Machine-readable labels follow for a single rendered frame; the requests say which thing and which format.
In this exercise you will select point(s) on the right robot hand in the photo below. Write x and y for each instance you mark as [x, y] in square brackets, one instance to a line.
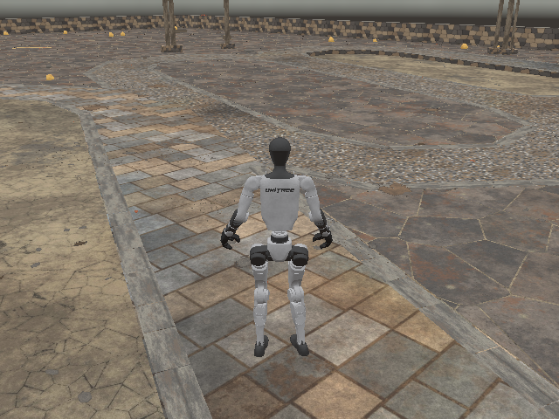
[328, 239]

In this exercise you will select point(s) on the left robot hand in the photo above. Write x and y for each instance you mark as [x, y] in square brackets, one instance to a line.
[224, 240]

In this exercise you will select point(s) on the left robot upper arm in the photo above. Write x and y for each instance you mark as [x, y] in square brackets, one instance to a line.
[251, 184]

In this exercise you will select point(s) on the right robot upper arm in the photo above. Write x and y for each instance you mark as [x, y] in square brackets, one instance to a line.
[307, 184]

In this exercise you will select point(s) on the left robot forearm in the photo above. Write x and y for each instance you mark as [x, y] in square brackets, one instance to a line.
[232, 226]

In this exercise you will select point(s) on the right robot forearm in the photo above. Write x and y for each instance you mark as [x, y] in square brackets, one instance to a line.
[323, 226]

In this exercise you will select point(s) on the robot shin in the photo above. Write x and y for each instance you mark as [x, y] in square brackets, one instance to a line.
[298, 311]
[259, 314]

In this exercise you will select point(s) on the robot left shin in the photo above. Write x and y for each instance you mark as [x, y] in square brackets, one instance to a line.
[259, 314]

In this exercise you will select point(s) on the robot right shin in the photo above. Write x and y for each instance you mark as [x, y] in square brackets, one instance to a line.
[298, 311]

